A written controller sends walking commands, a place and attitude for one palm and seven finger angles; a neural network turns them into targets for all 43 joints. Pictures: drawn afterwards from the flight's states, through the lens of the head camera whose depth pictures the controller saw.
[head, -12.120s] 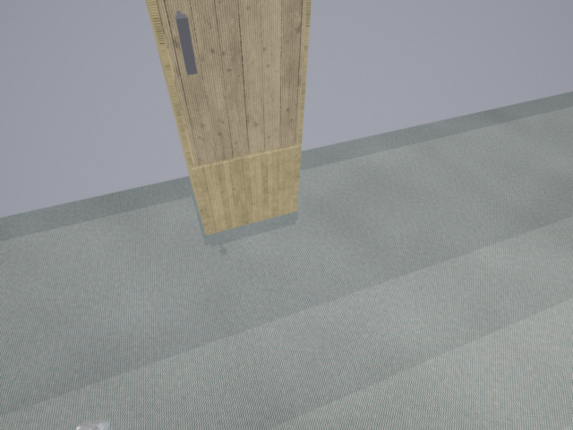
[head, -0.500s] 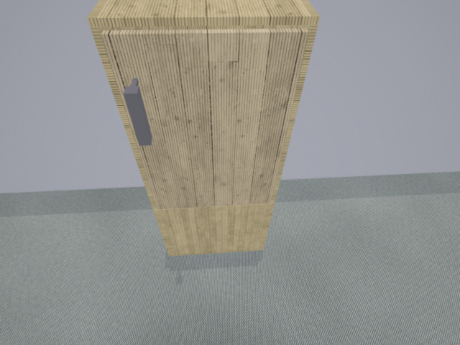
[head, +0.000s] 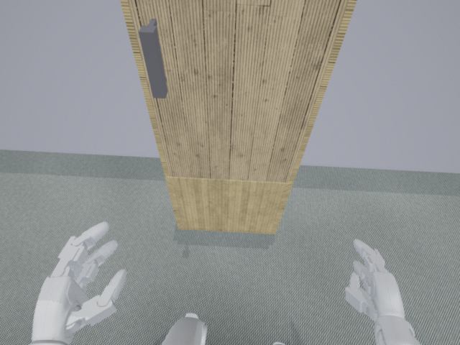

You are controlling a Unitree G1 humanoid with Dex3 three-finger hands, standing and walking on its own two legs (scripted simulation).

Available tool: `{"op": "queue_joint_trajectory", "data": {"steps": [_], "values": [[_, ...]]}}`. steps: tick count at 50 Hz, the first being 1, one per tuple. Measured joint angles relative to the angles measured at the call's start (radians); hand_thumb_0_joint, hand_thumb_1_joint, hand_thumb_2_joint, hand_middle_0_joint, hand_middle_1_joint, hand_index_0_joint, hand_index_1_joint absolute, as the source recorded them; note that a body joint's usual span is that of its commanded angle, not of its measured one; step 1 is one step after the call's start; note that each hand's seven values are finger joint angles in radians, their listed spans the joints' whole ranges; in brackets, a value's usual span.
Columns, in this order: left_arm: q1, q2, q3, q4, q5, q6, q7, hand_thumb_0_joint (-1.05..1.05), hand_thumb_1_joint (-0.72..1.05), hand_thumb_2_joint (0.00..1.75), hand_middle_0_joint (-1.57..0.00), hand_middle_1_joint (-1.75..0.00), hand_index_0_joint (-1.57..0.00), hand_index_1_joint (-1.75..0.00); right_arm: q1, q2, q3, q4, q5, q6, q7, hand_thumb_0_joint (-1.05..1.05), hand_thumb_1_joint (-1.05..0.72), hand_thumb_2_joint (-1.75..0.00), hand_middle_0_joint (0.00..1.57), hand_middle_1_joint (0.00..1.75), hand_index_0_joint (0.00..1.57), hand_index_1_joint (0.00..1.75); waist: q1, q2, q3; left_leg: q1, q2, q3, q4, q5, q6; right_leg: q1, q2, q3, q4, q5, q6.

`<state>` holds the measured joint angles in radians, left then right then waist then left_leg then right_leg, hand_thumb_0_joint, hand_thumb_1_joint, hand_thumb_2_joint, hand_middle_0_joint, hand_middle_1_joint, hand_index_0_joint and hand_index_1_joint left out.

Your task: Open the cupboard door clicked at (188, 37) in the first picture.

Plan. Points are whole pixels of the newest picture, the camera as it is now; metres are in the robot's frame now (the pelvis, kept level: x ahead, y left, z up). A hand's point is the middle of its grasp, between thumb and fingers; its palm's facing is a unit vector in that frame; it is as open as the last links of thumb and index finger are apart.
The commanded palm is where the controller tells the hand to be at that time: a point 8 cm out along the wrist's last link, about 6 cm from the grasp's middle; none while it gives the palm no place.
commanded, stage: raise the hand with hooked fingers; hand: left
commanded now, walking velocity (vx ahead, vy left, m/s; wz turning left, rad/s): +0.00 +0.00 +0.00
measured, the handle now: (156, 59) +0.60 +0.23 +0.17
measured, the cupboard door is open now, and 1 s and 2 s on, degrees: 0 0 0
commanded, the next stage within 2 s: move the hooked fingers beside the handle in 1.62 s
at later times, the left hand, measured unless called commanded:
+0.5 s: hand (86, 225) +0.25 +0.24 +0.11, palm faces +0.08 -0.99 -0.06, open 12.0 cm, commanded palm +0.22 +0.30 +0.12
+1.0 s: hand (42, 172) +0.29 +0.30 +0.17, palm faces +0.11 -0.99 -0.04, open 13.9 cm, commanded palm +0.26 +0.35 +0.17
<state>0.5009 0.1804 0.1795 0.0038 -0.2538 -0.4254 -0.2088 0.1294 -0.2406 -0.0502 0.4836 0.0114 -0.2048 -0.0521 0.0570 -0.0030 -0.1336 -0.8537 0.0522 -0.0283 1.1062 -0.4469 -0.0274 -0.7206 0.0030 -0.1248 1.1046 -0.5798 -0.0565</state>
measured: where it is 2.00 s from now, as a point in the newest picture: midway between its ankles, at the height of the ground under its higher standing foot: outside the picture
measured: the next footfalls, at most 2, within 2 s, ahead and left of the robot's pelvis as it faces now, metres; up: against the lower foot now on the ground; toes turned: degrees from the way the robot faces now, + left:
none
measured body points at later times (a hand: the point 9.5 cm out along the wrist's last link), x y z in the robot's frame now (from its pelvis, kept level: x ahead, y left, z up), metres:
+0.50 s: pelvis +0.01 +0.02 +0.04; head +0.04 +0.02 +0.49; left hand +0.24 +0.30 +0.11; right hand +0.13 -0.25 -0.05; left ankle +0.06 +0.14 -0.66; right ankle -0.01 -0.08 -0.66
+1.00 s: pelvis +0.01 +0.03 +0.06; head +0.02 +0.03 +0.51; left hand +0.28 +0.35 +0.18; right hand +0.20 -0.19 -0.01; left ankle +0.06 +0.14 -0.66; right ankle -0.01 -0.08 -0.66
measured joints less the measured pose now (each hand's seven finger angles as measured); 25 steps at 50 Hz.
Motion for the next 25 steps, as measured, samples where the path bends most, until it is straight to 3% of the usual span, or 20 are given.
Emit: {"op": "queue_joint_trajectory", "data": {"steps": [5,9,13,18,25], "values": [[-0.087,0.043,0.028,-0.033,-0.025,-0.034,-0.038,0.01,0.42,0.69,-0.24,-0.61,-0.23,-0.60,0.040,0.028,0.056,0.065,0.005,-0.006,-0.018,0.01,-0.90,-0.90,0.20,0.30,0.20,0.30,-0.001,0.028,0.016,-0.016,0.008,-0.035,0.010,0.007,-0.006,0.004,0.014,-0.032,-0.015,0.012,-0.008],[-0.183,0.085,0.048,0.013,-0.055,0.066,-0.096,0.01,0.33,0.65,-0.24,-0.67,-0.24,-0.66,0.082,0.046,0.085,0.113,0.019,0.008,-0.028,0.02,-0.90,-0.90,0.20,0.30,0.20,0.30,-0.025,0.046,0.028,0.017,0.011,-0.026,-0.037,0.029,-0.006,0.031,0.018,-0.023,-0.061,0.039,-0.005],[-0.200,0.097,0.081,0.053,-0.075,0.148,-0.086,0.01,0.24,0.61,-0.25,-0.73,-0.24,-0.72,0.138,0.044,0.082,0.134,0.024,0.014,-0.034,0.02,-0.90,-0.90,0.21,0.30,0.20,0.30,-0.055,0.054,0.027,0.084,0.011,0.008,-0.118,0.056,0.002,0.079,0.015,0.008,-0.130,0.072,0.008],[-0.193,0.090,0.110,0.068,-0.079,0.116,-0.049,0.00,0.12,0.56,-0.26,-0.80,-0.25,-0.80,0.186,0.006,0.057,0.145,0.023,-0.003,-0.034,0.02,-0.90,-0.90,0.21,0.30,0.20,0.30,-0.068,0.049,0.031,0.142,0.004,0.039,-0.188,0.078,0.015,0.124,0.008,0.036,-0.192,0.100,0.020],[-0.214,0.095,0.110,0.079,-0.074,0.087,-0.058,0.00,-0.04,0.49,-0.27,-0.91,-0.26,-0.90,0.177,-0.039,0.033,0.147,0.030,-0.021,-0.037,0.02,-0.90,-0.90,0.20,0.30,0.20,0.30,-0.062,0.034,0.045,0.192,-0.006,0.051,-0.230,0.086,0.031,0.176,-0.001,0.046,-0.242,0.117,0.035]]}}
